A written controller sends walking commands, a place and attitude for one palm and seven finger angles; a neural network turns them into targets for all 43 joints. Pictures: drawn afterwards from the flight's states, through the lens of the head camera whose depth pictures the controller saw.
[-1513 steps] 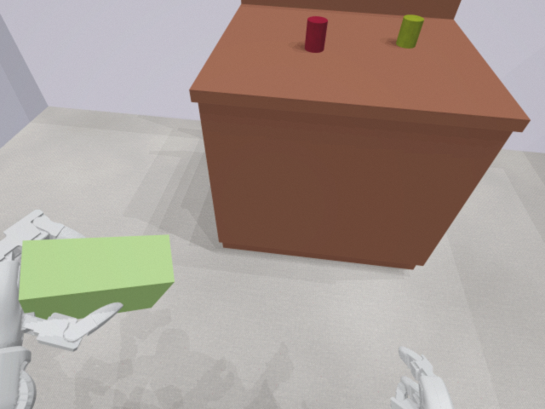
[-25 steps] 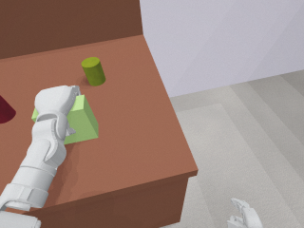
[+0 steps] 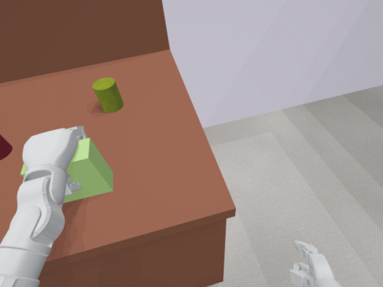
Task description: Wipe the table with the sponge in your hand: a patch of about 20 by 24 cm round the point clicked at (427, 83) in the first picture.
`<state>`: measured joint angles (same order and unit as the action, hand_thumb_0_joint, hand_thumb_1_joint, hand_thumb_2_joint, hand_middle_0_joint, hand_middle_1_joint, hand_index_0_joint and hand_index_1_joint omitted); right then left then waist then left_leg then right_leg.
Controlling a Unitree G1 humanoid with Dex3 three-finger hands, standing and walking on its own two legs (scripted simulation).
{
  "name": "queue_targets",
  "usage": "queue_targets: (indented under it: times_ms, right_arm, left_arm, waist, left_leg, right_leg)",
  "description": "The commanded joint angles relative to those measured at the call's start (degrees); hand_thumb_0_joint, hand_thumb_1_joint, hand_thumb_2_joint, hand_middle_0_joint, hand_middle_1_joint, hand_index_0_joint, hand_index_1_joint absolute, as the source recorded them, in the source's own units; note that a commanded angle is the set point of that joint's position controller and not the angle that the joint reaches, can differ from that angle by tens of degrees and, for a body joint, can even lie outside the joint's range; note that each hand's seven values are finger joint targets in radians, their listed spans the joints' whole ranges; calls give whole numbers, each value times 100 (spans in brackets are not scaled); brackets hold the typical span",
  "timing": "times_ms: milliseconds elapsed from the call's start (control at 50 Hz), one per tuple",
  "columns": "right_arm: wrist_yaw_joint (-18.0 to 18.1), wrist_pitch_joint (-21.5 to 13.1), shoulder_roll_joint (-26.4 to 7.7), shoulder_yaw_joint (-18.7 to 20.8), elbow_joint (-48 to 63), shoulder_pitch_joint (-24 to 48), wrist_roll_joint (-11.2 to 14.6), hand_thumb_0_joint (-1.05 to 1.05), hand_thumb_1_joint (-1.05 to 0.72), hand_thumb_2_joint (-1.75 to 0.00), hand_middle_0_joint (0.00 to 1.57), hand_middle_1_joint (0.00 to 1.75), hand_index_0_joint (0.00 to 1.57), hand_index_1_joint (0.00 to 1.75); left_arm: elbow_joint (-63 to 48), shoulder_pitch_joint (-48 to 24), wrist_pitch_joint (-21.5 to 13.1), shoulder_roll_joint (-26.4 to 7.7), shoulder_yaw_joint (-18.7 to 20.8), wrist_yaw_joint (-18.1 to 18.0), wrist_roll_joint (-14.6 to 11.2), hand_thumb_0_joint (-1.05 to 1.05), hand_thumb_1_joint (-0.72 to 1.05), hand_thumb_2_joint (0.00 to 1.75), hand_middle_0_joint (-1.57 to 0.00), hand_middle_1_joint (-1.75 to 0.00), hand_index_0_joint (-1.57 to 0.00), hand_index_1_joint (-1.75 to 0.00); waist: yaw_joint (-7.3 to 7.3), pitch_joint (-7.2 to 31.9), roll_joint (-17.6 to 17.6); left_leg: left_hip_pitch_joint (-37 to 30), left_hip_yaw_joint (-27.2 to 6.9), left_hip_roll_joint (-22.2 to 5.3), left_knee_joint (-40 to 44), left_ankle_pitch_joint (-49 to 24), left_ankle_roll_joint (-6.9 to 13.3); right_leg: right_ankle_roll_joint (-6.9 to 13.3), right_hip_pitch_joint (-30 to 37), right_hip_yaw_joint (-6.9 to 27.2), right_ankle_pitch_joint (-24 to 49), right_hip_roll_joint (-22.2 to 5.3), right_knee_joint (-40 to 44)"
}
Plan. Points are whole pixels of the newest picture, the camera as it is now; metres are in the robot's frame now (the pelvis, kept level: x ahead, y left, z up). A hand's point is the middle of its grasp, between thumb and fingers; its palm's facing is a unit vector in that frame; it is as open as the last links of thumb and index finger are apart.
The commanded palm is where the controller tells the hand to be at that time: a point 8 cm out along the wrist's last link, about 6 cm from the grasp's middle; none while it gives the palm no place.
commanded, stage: wipe back along the first lane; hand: left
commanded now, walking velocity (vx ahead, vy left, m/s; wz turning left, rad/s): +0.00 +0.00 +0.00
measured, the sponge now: (78, 178) +0.30 +0.30 +0.07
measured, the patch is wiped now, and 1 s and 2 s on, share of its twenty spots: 1.00 1.00 1.00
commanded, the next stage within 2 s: lift the sponge slowly off the table in 0.72 s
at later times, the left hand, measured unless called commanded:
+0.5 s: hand (64, 184) +0.25 +0.28 +0.12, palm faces +0.09 -0.04 -1.00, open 9.7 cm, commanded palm +0.21 +0.27 +0.15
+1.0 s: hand (62, 198) +0.22 +0.26 +0.13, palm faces +0.13 -0.09 -0.99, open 9.7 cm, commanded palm +0.18 +0.26 +0.16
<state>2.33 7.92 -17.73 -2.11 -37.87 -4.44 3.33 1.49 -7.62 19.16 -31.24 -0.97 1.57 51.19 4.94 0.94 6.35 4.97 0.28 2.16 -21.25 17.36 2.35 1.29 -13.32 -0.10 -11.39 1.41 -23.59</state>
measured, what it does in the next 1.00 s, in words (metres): stands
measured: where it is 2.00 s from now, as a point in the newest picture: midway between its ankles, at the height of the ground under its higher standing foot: outside the picture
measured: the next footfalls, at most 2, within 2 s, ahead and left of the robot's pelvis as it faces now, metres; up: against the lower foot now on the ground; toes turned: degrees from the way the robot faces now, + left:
none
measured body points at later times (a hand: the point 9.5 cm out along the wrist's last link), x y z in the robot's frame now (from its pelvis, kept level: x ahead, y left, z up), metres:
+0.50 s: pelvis +0.00 +0.00 +0.00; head +0.00 -0.05 +0.45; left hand +0.24 +0.28 +0.18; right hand +0.23 -0.21 -0.11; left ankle -0.07 +0.09 -0.74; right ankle +0.01 -0.11 -0.74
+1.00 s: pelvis +0.00 +0.00 +0.00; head +0.00 -0.05 +0.44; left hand +0.21 +0.27 +0.18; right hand +0.24 -0.19 -0.10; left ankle -0.07 +0.09 -0.74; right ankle +0.01 -0.11 -0.74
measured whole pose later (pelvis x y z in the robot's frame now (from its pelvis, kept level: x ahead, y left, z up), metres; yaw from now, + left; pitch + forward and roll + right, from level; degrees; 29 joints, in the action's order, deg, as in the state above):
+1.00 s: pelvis +0.00 +0.00 +0.00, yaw +0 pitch -2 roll +0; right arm 1.0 8.6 -16.4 -3.2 -36.5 -1.2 2.6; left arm -23.7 12.4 26.4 -27.3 -3.5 0.0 51.2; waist 7.7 0.0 7.9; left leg 2.4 0.8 2.4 -22.5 18.5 2.8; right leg 1.0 -11.2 0.5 -12.7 1.3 -25.4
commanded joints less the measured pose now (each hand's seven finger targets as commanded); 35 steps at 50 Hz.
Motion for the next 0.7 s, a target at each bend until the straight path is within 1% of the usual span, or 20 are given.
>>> queue_targets:
  times_ms: [0, 40, 80, 120, 140, 160, 220, 260, 320, 340, 400, 420, 440, 480, 520, 560, 600, 620, 640, 680]
  right_arm:
    - [16, -303, -560, 215, 986, 995, -38, 0, -90, -90, 20, 30, 20, 30]
    - [16, -315, -547, 205, 1001, 1025, -25, 0, -90, -90, 20, 30, 20, 30]
    - [53, -303, -574, 215, 958, 1042, -40, 0, -90, -90, 20, 30, 20, 30]
    - [72, -303, -572, 211, 981, 1107, -28, 0, -90, -90, 20, 30, 20, 30]
    - [86, -319, -539, 171, 993, 1076, -36, 0, -90, -90, 20, 30, 20, 30]
    - [97, -307, -553, 180, 938, 1061, -45, 0, -90, -90, 20, 30, 20, 30]
    - [86, -320, -548, 176, 1001, 1135, -44, 0, -90, -90, 20, 30, 20, 30]
    - [65, -343, -493, 156, 1021, 1106, -61, 0, -90, -90, 20, 30, 20, 30]
    - [34, -342, -503, 169, 1063, 1172, -58, 0, -90, -90, 20, 30, 20, 30]
    - [24, -356, -451, 128, 1115, 1169, -55, 0, -90, -90, 20, 30, 20, 30]
    - [40, -320, -487, 152, 1067, 1201, -75, 0, -90, -90, 20, 30, 20, 30]
    - [31, -315, -498, 146, 1085, 1268, -59, 0, -90, -90, 20, 30, 20, 30]
    - [24, -332, -442, 110, 1122, 1241, -53, 0, -90, -90, 20, 30, 20, 30]
    - [28, -318, -466, 144, 1074, 1238, -68, 0, -90, -90, 20, 30, 20, 30]
    - [19, -323, -460, 132, 1105, 1343, -51, 0, -90, -90, 20, 30, 20, 30]
    - [9, -320, -436, 113, 1093, 1298, -56, 0, -90, -90, 20, 30, 20, 30]
    - [10, -316, -447, 119, 1086, 1306, -67, 0, -90, -90, 20, 30, 20, 30]
    - [-18, -333, -450, 117, 1145, 1391, -57, 0, -90, -90, 20, 30, 20, 30]
    - [-33, -353, -393, 88, 1184, 1337, -49, 0, -90, -90, 20, 30, 20, 30]
    - [-63, -339, -410, 126, 1157, 1329, -67, 0, -90, -90, 20, 30, 20, 30]
  left_arm:
    - [-660, 1, 136, -702, 276, 107, -140, 0, 10, 130, -120, -160, -120, -160]
    - [-787, 75, 217, -586, 199, 110, -177, 0, 10, 130, -120, -160, -120, -160]
    - [-808, -70, 265, -741, 271, 108, -152, 0, 10, 130, -120, -160, -120, -160]
    - [-840, -32, 329, -752, 287, 106, -126, 0, 10, 130, -120, -160, -120, -160]
    - [-835, -113, 342, -606, 117, 132, -119, 0, 10, 130, -120, -160, -120, -160]
    - [-783, -181, 342, -716, 186, 136, -107, 0, 10, 130, -120, -160, -120, -160]
    - [-953, 33, 338, -724, 249, 153, -86, 0, 10, 130, -120, -160, -120, -160]
    - [-1118, 246, 288, -485, 79, 171, -142, 0, 10, 130, -120, -160, -120, -160]
    - [-1303, 807, 268, -701, 433, 124, -196, 0, 10, 130, -120, -160, -120, -160]
    - [-1421, 824, 277, -343, 101, 141, -199, 0, 10, 130, -120, -160, -120, -160]
    - [-1554, 809, 366, -618, 326, 70, -211, 0, 10, 130, -120, -160, -120, -160]
    - [-1585, 821, 432, -571, 313, 57, -177, 0, 10, 130, -120, -160, -120, -160]
    - [-1649, 784, 468, -248, 4, 79, -183, 0, 10, 130, -120, -160, -120, -160]
    - [-1713, 962, 473, -482, 230, 41, -197, 0, 10, 130, -120, -160, -120, -160]
    - [-1842, 1029, 558, -393, 165, 45, -187, 0, 10, 130, -120, -160, -120, -160]
    - [-1937, 1008, 588, -217, -44, 74, -189, 0, 10, 130, -120, -160, -120, -160]
    - [-1953, 1148, 612, -344, 79, 62, -171, 0, 10, 130, -120, -160, -120, -160]
    - [-2053, 1327, 643, -336, 139, 52, -158, 0, 10, 130, -120, -160, -120, -160]
    - [-2180, 1415, 625, -58, -107, 74, -205, 0, 10, 130, -120, -160, -120, -160]
    - [-2352, 1747, 573, -173, 36, 49, -239, 0, 10, 130, -120, -160, -120, -160]
  waist:
    - [181, 960, -796]
    - [141, 875, -831]
    - [128, 790, -857]
    - [145, 771, -862]
    - [107, 803, -914]
    - [92, 774, -939]
    - [157, 922, -796]
    - [151, 912, -806]
    - [256, 934, -833]
    - [199, 886, -860]
    - [223, 737, -840]
    - [220, 645, -808]
    - [168, 658, -893]
    - [238, 694, -840]
    - [240, 659, -749]
    - [196, 671, -803]
    - [240, 644, -863]
    - [293, 699, -742]
    - [244, 748, -835]
    - [305, 775, -765]
  left_leg:
    - [746, -115, 41, 166, -2222, -122]
    - [763, -120, 24, 160, -2089, -108]
    - [750, -123, 25, 190, -1935, -92]
    - [763, -129, 32, 177, -1762, -74]
    - [786, -102, 37, 176, -1773, -61]
    - [783, -115, 32, 189, -1719, -65]
    - [726, -141, 30, 158, -1767, -75]
    - [724, -121, 43, 133, -1898, -70]
    - [725, -168, 25, 98, -1952, -86]
    - [748, -108, 32, 82, -2008, -83]
    - [749, -137, 18, 152, -1858, -82]
    - [761, -166, -2, 150, -1792, -88]
    - [777, -130, 8, 146, -1797, -78]
    - [714, -154, 3, 165, -1897, -76]
    - [679, -171, -14, 166, -1846, -74]
    - [683, -146, -7, 185, -1824, -67]
    - [681, -154, -8, 189, -1887, -67]
    - [683, -195, -19, 169, -1877, -74]
    - [695, -153, -5, 136, -1986, -61]
    - [633, -185, -31, 157, -2131, -89]
  right_leg:
    - [235, 1569, 189, 1800, -44, -76]
    - [230, 1474, 176, 1631, -38, -60]
    - [228, 1392, 192, 1455, -30, -9]
    - [237, 1335, 279, 1271, -3, 20]
    - [213, 1385, 178, 1281, -46, -10]
    - [216, 1353, 208, 1221, -30, 19]
    - [239, 1394, 290, 1260, -2, -12]
    - [215, 1476, 211, 1451, -34, -57]
    - [233, 1518, 335, 1541, -1, -106]
    - [201, 1508, 217, 1582, -40, -138]
    - [206, 1445, 244, 1401, -24, -74]
    - [236, 1324, 334, 1286, 20, -43]
    - [206, 1342, 208, 1254, -16, -64]
    - [219, 1425, 226, 1343, -9, -76]
    - [238, 1347, 321, 1291, 28, -41]
    - [211, 1393, 228, 1239, 1, -53]
    - [211, 1428, 216, 1312, 1, -78]
    - [242, 1406, 332, 1280, 42, -89]
    - [212, 1501, 212, 1399, -3, -143]
    - [216, 1560, 231, 1541, 8, -165]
